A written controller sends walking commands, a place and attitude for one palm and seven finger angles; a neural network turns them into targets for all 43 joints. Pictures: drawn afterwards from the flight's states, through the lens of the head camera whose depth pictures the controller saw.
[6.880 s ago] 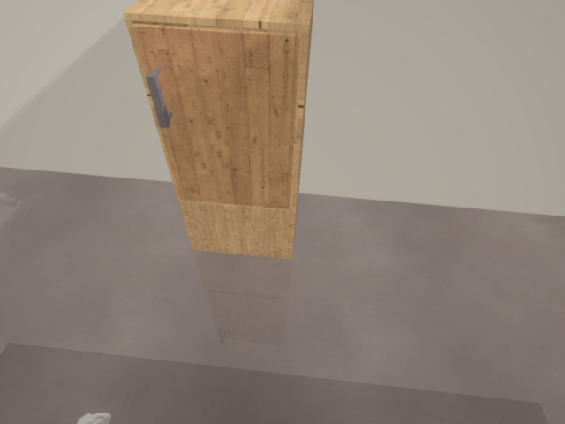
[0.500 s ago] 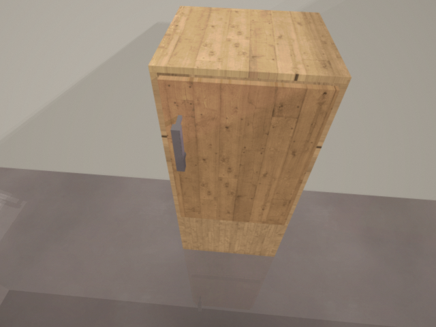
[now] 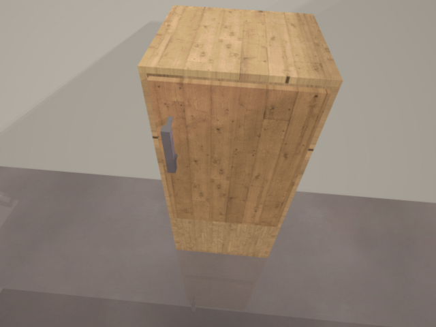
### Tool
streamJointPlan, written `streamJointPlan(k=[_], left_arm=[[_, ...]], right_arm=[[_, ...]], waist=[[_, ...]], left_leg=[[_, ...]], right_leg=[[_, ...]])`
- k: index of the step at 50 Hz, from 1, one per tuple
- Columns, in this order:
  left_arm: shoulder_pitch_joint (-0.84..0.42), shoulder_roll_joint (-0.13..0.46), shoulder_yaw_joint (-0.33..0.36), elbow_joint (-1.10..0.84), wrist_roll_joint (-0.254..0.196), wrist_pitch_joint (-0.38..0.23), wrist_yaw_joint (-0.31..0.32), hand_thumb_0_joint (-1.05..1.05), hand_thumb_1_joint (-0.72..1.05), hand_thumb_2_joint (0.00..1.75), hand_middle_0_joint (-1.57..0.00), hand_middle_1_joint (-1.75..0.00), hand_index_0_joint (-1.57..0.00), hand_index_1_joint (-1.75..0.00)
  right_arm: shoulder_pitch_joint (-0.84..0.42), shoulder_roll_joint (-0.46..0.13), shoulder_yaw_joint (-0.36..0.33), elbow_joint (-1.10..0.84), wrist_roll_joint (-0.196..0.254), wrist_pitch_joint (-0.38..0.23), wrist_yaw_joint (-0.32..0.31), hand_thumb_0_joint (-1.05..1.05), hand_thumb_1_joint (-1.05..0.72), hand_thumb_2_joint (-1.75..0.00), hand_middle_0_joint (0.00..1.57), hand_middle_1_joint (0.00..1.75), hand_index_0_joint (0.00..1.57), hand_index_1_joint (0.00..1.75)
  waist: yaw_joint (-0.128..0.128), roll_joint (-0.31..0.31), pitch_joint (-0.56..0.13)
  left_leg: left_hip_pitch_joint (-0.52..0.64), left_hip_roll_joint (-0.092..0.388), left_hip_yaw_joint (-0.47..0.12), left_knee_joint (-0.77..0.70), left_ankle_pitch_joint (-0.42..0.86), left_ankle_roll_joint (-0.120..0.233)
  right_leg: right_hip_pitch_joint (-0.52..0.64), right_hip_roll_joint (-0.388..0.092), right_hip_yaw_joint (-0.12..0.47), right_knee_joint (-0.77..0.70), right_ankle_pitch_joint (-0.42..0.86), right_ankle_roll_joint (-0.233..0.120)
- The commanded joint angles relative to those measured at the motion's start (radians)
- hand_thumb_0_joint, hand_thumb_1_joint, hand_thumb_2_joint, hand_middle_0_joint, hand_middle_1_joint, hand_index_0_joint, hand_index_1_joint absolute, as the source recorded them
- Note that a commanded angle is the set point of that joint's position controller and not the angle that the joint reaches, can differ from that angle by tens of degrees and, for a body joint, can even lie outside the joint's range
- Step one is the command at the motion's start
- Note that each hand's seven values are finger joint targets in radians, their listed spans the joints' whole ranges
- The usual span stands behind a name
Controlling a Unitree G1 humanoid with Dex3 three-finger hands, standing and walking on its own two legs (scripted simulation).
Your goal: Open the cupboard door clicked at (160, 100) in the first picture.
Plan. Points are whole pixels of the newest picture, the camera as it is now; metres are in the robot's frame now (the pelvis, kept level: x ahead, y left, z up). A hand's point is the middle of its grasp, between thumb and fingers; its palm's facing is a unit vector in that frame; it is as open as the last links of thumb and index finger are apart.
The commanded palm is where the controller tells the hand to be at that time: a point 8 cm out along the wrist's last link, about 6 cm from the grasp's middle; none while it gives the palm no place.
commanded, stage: look again from close up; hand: left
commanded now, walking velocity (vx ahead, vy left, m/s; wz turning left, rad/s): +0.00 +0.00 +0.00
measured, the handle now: (171, 145) +0.54 +0.16 -0.01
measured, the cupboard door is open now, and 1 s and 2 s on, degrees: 0 0 0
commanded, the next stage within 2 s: raise the hand with hooked fingers in 0.06 s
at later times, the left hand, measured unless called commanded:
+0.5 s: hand (139, 292) +0.19 +0.16 -0.03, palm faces -0.05 -1.00 -0.03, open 8.1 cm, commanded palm +0.13 +0.23 -0.06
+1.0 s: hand (111, 283) +0.20 +0.21 -0.03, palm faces -0.01 -1.00 -0.05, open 11.1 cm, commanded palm +0.17 +0.27 -0.03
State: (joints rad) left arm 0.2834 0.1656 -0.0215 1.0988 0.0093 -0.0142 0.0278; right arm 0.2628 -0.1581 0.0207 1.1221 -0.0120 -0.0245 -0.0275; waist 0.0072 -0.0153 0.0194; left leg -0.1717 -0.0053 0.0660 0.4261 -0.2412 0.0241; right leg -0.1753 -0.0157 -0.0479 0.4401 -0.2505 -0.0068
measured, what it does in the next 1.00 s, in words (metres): lowers itself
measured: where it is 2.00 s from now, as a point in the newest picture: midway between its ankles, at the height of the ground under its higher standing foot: outside the picture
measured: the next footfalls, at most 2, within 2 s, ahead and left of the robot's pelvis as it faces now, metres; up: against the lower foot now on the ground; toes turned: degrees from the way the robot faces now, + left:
none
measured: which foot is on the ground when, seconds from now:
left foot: down 0.00-1.00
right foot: down 0.00-1.00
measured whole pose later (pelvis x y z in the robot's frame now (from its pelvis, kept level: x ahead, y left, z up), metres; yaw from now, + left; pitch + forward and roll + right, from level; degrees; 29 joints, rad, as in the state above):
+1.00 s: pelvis -0.03 -0.02 -0.08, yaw +1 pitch +14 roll -2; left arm 0.31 0.30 0.29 0.11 -0.35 -0.36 -0.41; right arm 0.27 -0.21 0.02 0.58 0.03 -0.21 -0.06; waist -0.01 0.03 -0.13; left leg -0.84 0.04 0.00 1.09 -0.49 0.00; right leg -0.80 0.00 -0.11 1.04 -0.49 -0.04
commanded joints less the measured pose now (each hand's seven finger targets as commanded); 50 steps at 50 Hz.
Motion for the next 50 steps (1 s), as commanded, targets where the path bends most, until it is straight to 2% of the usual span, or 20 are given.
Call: streamJointPlan(k=[1, 7, 8, 9, 10, 11, 12, 13, 15, 16, 18, 20, 21, 22, 25, 30, 34, 37, 43, 50], left_arm=[[0.061, 0.103, 0.024, -0.024, 0.005, -0.015, 0.01, 0.0, 0.9, 0.9, -0.2, -0.3, -0.2, -0.3], [0.066, 0.103, 0.025, -0.023, 0.004, -0.017, 0.01, 0.0, 0.9, 0.9, -0.2, -0.3, -0.2, -0.3], [0.136, 0.104, 0.023, 0.016, 0.014, -0.03, 0.049, 0.0, 0.9, 0.9, -0.2, -0.3, -0.2, -0.3], [-0.596, 0.327, 0.145, -1.529, -0.215, -0.243, 0.031, 0.0, 0.88, 0.89, -0.2, -0.32, -0.2, -0.32], [-0.189, 0.284, 0.163, -1.285, -0.13, -0.198, 0.076, 0.0, 0.85, 0.88, -0.2, -0.33, -0.2, -0.33], [0.1, 0.052, 0.044, -1.09, -0.156, -0.07, 0.099, 0.0, 0.83, 0.87, -0.21, -0.34, -0.21, -0.34], [0.05, -0.028, -0.002, -1.101, -0.193, -0.072, 0.077, 0.0, 0.81, 0.86, -0.21, -0.36, -0.21, -0.36], [-0.022, 0.019, 0.03, -1.123, -0.203, -0.124, 0.059, 0.0, 0.78, 0.85, -0.21, -0.37, -0.21, -0.37], [0.029, 0.046, 0.106, -0.966, -0.208, -0.248, -0.005, 0.0, 0.74, 0.83, -0.21, -0.4, -0.21, -0.4], [0.132, 0.027, 0.127, -0.882, -0.211, -0.317, -0.057, 0.0, 0.71, 0.82, -0.21, -0.42, -0.21, -0.42], [0.289, 0.013, 0.163, -0.828, -0.24, -0.468, -0.179, 0.0, 0.67, 0.8, -0.22, -0.45, -0.22, -0.45], [0.321, 0.06, 0.212, -0.845, -0.26, -0.608, -0.314, 0.0, 0.62, 0.78, -0.22, -0.48, -0.22, -0.48], [0.318, 0.123, 0.259, -0.831, -0.258, -0.655, -0.388, 0.0, 0.6, 0.77, -0.22, -0.5, -0.22, -0.5], [0.296, 0.153, 0.28, -0.882, -0.272, -0.67, -0.435, 0.0, 0.57, 0.76, -0.22, -0.51, -0.22, -0.51], [0.167, 0.199, 0.333, -1.049, -0.352, -0.584, -0.466, 0.0, 0.5, 0.73, -0.23, -0.55, -0.23, -0.55], [0.01, 0.206, 0.309, -1.374, -0.331, -0.565, -0.384, 0.0, 0.39, 0.68, -0.24, -0.63, -0.24, -0.63], [-0.035, 0.216, 0.28, -1.329, -0.314, -0.553, -0.407, 0.0, 0.29, 0.64, -0.24, -0.69, -0.24, -0.69], [-0.054, 0.246, 0.3, -1.232, -0.332, -0.486, -0.46, 0.0, 0.22, 0.61, -0.25, -0.74, -0.25, -0.74], [0.04, 0.293, 0.418, -1.194, -0.386, -0.383, -0.462, 0.0, 0.08, 0.55, -0.26, -0.82, -0.26, -0.82], [-0.027, 0.286, 0.402, -1.136, -0.374, -0.435, -0.428, 0.0, -0.08, 0.48, -0.27, -0.93, -0.27, -0.93]], right_arm=[[0.045, -0.103, -0.024, -0.025, 0.004, -0.014, -0.003, 0.0, -0.9, -0.9, 0.2, 0.3, 0.2, 0.3], [0.044, -0.103, -0.022, -0.016, 0.003, -0.013, -0.004, 0.0, -0.9, -0.9, 0.2, 0.3, 0.2, 0.3], [-0.037, -0.118, -0.026, -0.081, 0.011, -0.016, 0.005, 0.0, -0.9, -0.9, 0.2, 0.3, 0.2, 0.3], [-0.001, -0.287, -0.05, -0.44, 0.061, -0.155, -0.042, 0.0, -0.9, -0.9, 0.2, 0.3, 0.2, 0.3], [-0.096, -0.201, -0.029, -0.391, 0.055, -0.241, -0.077, 0.0, -0.9, -0.9, 0.2, 0.3, 0.2, 0.3], [-0.079, -0.16, -0.052, -0.399, 0.067, -0.264, -0.066, 0.0, -0.9, -0.9, 0.2, 0.3, 0.2, 0.3], [-0.06, -0.179, -0.043, -0.389, 0.079, -0.272, -0.064, 0.0, -0.9, -0.9, 0.2, 0.3, 0.2, 0.3], [-0.093, -0.211, -0.054, -0.444, 0.071, -0.29, -0.062, 0.0, -0.9, -0.9, 0.2, 0.3, 0.2, 0.3], [-0.072, -0.232, -0.079, -0.478, 0.036, -0.3, -0.054, 0.0, -0.9, -0.9, 0.2, 0.3, 0.2, 0.3], [-0.086, -0.223, -0.088, -0.511, 0.035, -0.308, -0.038, 0.0, -0.9, -0.9, 0.2, 0.3, 0.2, 0.3], [-0.117, -0.21, -0.106, -0.567, 0.02, -0.315, -0.008, 0.0, -0.9, -0.9, 0.2, 0.3, 0.2, 0.3], [-0.141, -0.213, -0.122, -0.619, 0.021, -0.316, 0.022, 0.0, -0.9, -0.9, 0.2, 0.3, 0.2, 0.3], [-0.131, -0.221, -0.13, -0.639, 0.025, -0.313, 0.037, 0.0, -0.9, -0.9, 0.2, 0.3, 0.2, 0.3], [-0.147, -0.221, -0.13, -0.678, 0.03, -0.306, 0.042, 0.0, -0.9, -0.9, 0.2, 0.3, 0.2, 0.3], [-0.184, -0.222, -0.122, -0.781, 0.052, -0.272, 0.015, 0.0, -0.9, -0.9, 0.2, 0.3, 0.2, 0.3], [-0.084, -0.19, -0.11, -0.759, 0.038, -0.244, -0.018, 0.0, -0.9, -0.9, 0.2, 0.3, 0.2, 0.3], [-0.069, -0.2, -0.094, -0.701, 0.034, -0.251, -0.037, 0.0, -0.9, -0.9, 0.2, 0.3, 0.2, 0.3], [-0.079, -0.215, -0.082, -0.694, 0.044, -0.254, -0.046, 0.0, -0.9, -0.9, 0.2, 0.3, 0.2, 0.3], [-0.1, -0.203, -0.079, -0.719, 0.052, -0.251, -0.044, 0.0, -0.9, -0.9, 0.2, 0.3, 0.2, 0.3], [-0.07, -0.217, -0.076, -0.709, 0.05, -0.259, -0.04, 0.0, -0.9, -0.9, 0.2, 0.3, 0.2, 0.3]], waist=[[-0.002, 0.017, 0.033], [-0.001, 0.01, 0.045], [0.027, 0.012, 0.073], [-0.101, 0.19, -0.421], [0.005, 0.273, -0.407], [-0.021, 0.225, -0.22], [-0.047, 0.106, -0.076], [-0.073, 0.027, 0.033], [-0.08, -0.181, 0.036], [-0.032, -0.137, 0.021], [0.036, -0.204, -0.092], [0.055, -0.149, -0.185], [0.062, -0.054, -0.217], [0.066, -0.051, -0.273], [0.056, -0.016, -0.303], [-0.017, 0.113, -0.401], [-0.064, 0.1, -0.347], [-0.056, 0.089, -0.346], [0.015, 0.03, -0.448], [-0.012, 0.012, -0.326]], left_leg=[[-0.021, 0.109, -0.098, -0.085, 0.138, 0.011], [-0.022, 0.109, -0.095, -0.087, 0.13, 0.008], [-0.07, 0.121, -0.057, 0.111, 0.19, -0.022], [0.185, 0.003, -0.071, -0.018, 0.221, -0.002], [0.19, 0.034, -0.047, -0.015, 0.305, 0.004], [0.039, 0.043, -0.071, -0.023, 0.212, -0.029], [-0.04, 0.038, -0.082, -0.01, 0.087, -0.02], [-0.116, 0.023, -0.105, 0.035, -0.014, -0.004], [-0.255, 0.005, -0.099, 0.16, -0.091, -0.004], [-0.311, -0.009, -0.083, 0.217, -0.091, -0.015], [-0.438, -0.017, -0.064, 0.339, -0.065, -0.028], [-0.543, -0.029, -0.051, 0.449, -0.022, -0.035], [-0.564, -0.03, -0.051, 0.502, 0.015, -0.037], [-0.591, -0.033, -0.042, 0.531, 0.026, -0.031], [-0.657, -0.04, -0.019, 0.576, -0.092, -0.013], [-0.559, 0.004, -0.06, 0.628, 0.038, 0.006], [-0.577, 0.018, -0.088, 0.644, 0.024, 0.01], [-0.597, 0.016, -0.095, 0.633, -0.008, 0.009], [-0.563, 0.007, -0.098, 0.551, 0.045, 0.005], [-0.572, 0.005, -0.094, 0.503, -0.057, 0.004]], right_leg=[[-0.007, -0.099, 0.098, -0.073, 0.156, -0.028], [-0.01, -0.1, 0.104, -0.081, 0.155, -0.031], [-0.043, -0.151, 0.143, -0.069, 0.465, -0.014], [0.066, -0.043, 0.055, 0.009, 0.324, -0.021], [0.029, 0.003, 0.024, 0.069, 0.155, -0.046], [-0.069, 0.0, -0.035, 0.071, 0.024, -0.028], [-0.129, 0.005, -0.052, 0.057, 0.02, -0.016], [-0.215, 0.004, -0.053, 0.045, -0.036, -0.007], [-0.379, 0.01, -0.057, 0.098, -0.177, 0.002], [-0.408, 0.005, -0.047, 0.149, -0.196, -0.007], [-0.442, 0.008, -0.024, 0.279, -0.17, -0.015], [-0.431, 0.0, 0.014, 0.394, -0.049, -0.024], [-0.423, -0.011, 0.054, 0.447, 0.03, -0.033], [-0.411, -0.017, 0.07, 0.473, 0.058, -0.029], [-0.439, -0.023, 0.148, 0.427, -0.175, -0.011], [-0.461, 0.001, 0.124, 0.48, 0.072, 0.001], [-0.541, 0.021, 0.083, 0.492, 0.04, -0.004], [-0.537, 0.025, 0.081, 0.473, -0.029, -0.005], [-0.39, 0.013, 0.062, 0.443, 0.008, 0.002], [-0.476, 0.016, 0.043, 0.404, -0.155, -0.001]])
